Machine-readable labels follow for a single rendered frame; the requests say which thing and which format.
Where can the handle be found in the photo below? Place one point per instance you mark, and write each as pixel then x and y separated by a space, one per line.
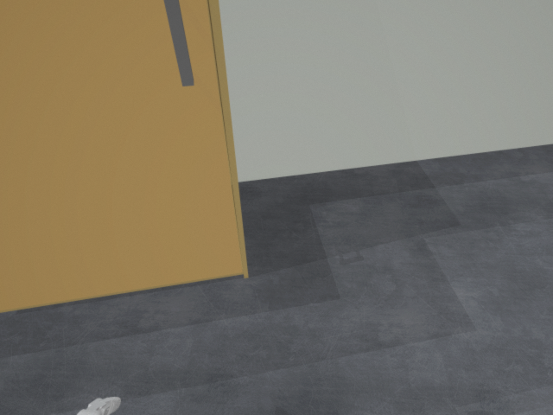
pixel 179 40

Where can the wardrobe door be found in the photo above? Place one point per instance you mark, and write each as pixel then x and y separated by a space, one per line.
pixel 113 176

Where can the robot left hand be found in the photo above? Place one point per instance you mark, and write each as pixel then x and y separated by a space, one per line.
pixel 102 406

